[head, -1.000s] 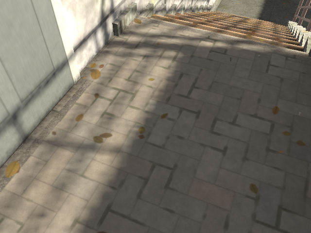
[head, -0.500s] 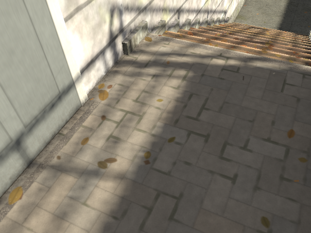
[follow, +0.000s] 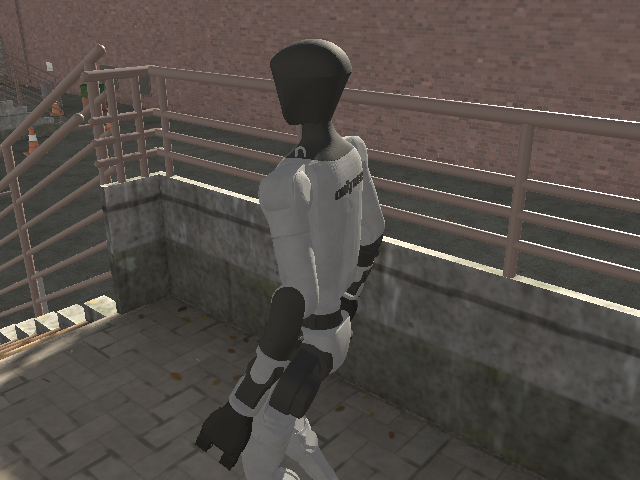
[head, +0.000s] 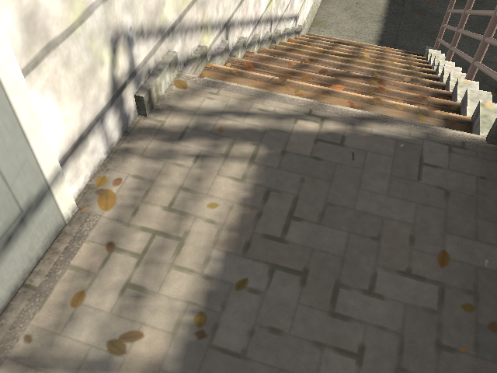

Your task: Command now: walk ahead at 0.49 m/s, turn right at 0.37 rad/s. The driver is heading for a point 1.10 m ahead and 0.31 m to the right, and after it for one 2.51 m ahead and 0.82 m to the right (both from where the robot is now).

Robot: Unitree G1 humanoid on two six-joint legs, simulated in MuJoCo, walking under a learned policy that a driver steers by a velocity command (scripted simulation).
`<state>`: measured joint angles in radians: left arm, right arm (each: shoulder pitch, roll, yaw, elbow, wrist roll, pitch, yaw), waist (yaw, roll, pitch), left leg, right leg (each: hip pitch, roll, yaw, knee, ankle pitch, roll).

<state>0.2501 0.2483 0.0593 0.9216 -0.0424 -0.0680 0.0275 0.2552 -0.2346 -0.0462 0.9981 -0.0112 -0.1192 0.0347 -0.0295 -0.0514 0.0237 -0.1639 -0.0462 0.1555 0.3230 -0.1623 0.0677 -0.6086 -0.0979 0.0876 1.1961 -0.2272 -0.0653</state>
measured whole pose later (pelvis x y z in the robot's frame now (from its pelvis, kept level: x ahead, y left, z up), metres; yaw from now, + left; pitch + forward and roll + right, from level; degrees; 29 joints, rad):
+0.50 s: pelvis +0.28 -0.08 -0.01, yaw -16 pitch +1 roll +0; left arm 0.24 0.25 0.08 0.78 -0.01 -0.07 -0.04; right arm 0.16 -0.28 -0.05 0.86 0.02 -0.13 0.00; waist 0.01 0.01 0.06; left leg -0.47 0.09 -0.05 1.21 -0.34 0.02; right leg -0.33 0.10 -0.01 0.46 -0.16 -0.11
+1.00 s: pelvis +0.56 -0.12 -0.01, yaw -32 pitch +2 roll +1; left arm 0.30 0.28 0.06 0.74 -0.02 -0.05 0.01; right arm 0.21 -0.26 -0.06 0.80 -0.01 -0.12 0.02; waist -0.01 -0.04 0.00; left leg -0.30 -0.04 0.02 0.44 -0.17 0.03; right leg -0.47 0.02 0.10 1.18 -0.37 -0.04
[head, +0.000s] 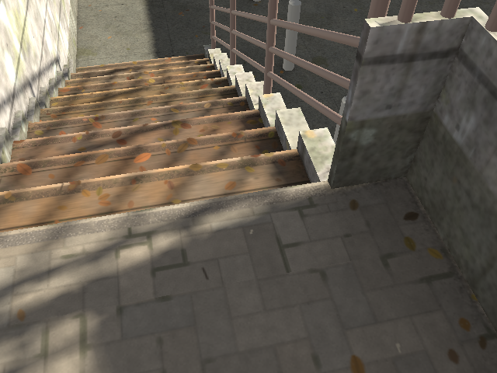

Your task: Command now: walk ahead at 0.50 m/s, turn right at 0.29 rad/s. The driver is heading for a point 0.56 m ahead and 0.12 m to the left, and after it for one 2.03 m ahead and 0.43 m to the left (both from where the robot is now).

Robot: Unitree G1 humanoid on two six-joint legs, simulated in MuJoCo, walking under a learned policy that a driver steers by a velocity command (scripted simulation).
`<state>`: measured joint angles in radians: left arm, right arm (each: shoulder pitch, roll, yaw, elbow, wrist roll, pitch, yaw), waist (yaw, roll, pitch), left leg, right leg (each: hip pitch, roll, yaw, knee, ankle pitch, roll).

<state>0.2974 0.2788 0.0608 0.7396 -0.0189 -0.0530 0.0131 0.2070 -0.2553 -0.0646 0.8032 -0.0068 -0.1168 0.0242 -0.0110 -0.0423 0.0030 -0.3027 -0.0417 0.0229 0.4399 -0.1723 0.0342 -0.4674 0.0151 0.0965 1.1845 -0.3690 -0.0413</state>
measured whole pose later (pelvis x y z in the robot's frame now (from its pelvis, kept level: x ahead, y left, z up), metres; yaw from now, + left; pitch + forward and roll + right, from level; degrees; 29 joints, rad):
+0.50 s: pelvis +0.25 -0.06 +0.00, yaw +3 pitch +2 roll +0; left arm 0.20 0.24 0.05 0.70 0.01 -0.10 -0.02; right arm 0.31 -0.30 -0.06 0.86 0.03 -0.06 0.01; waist -0.02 0.04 0.01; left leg -0.48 0.06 -0.05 1.16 -0.35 0.02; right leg -0.30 0.00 -0.09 0.45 -0.18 -0.04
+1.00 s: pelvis +0.50 +0.03 -0.01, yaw +21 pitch +2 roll +0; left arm 0.34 0.23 0.02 0.85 0.08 -0.10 -0.03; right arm 0.15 -0.29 -0.05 0.80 -0.04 -0.11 0.03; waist 0.01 0.03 0.00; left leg -0.48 -0.07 0.00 0.54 -0.10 0.09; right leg -0.18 -0.07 -0.06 1.06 -0.59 0.06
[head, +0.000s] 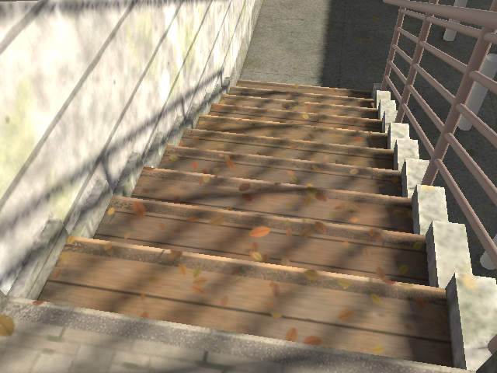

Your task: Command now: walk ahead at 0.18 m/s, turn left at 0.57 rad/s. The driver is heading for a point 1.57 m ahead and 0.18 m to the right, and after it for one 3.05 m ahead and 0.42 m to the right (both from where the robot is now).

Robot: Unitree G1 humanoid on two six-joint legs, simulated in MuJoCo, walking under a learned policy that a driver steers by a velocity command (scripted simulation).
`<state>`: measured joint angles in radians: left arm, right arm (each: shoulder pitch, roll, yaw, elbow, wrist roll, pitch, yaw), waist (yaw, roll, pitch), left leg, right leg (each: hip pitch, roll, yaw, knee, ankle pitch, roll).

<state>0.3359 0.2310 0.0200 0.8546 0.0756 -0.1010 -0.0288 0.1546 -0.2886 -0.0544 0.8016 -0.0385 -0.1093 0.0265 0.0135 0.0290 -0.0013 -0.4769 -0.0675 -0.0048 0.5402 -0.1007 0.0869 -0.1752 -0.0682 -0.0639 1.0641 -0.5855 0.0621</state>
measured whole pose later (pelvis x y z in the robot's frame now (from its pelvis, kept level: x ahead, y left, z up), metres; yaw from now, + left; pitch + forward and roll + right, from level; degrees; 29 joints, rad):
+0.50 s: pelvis +0.10 -0.06 +0.02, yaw +12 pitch +4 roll +1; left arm 0.24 0.29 0.01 0.75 0.01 -0.10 -0.01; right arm 0.16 -0.31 -0.05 0.69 -0.06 -0.07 0.02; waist 0.05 0.01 -0.02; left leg -0.47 -0.05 -0.11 0.91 -0.48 -0.10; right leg -0.27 0.01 -0.04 0.37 -0.17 -0.05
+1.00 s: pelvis +0.10 -0.07 +0.02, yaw -2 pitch +2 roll +2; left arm 0.21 0.29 0.04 0.74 0.04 -0.05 -0.10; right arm 0.17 -0.31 -0.08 0.68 -0.04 -0.07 -0.07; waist -0.02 -0.01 0.03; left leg -0.08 0.05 0.18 0.26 -0.21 -0.02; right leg -0.37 -0.06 -0.05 0.66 -0.29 -0.01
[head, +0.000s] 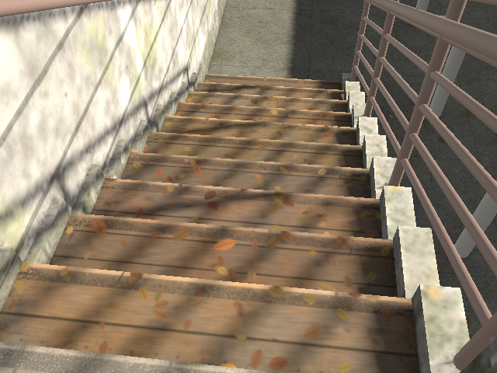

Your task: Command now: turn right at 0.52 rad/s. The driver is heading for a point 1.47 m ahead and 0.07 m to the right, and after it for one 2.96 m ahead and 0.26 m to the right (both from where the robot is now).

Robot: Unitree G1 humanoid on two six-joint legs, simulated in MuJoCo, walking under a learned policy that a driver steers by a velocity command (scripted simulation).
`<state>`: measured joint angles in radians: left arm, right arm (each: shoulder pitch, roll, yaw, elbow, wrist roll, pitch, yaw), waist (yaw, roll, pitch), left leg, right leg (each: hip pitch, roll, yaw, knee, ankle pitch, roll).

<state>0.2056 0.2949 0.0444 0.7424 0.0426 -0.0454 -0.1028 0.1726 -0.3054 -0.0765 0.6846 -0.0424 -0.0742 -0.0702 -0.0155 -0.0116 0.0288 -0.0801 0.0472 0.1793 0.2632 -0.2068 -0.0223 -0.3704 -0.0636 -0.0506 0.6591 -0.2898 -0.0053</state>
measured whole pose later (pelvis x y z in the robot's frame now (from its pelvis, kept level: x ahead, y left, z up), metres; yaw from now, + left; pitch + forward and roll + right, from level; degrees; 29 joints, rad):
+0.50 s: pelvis +0.01 -0.03 +0.00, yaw -16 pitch +4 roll +1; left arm 0.24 0.30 0.07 0.65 0.02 -0.12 -0.07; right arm 0.24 -0.32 -0.03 0.78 -0.04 -0.02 -0.04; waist 0.02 -0.01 0.00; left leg -0.39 0.03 -0.04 0.73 -0.36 -0.09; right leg -0.28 0.12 0.17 0.37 -0.14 -0.09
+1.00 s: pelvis +0.02 -0.01 -0.01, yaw -12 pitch +2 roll +0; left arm 0.20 0.33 0.04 0.66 0.03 -0.06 0.05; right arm 0.19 -0.30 -0.07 0.66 -0.03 -0.08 0.04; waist 0.01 0.00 0.02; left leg -0.29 -0.04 -0.11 0.55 -0.30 0.06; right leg -0.25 0.00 -0.04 0.50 -0.28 -0.04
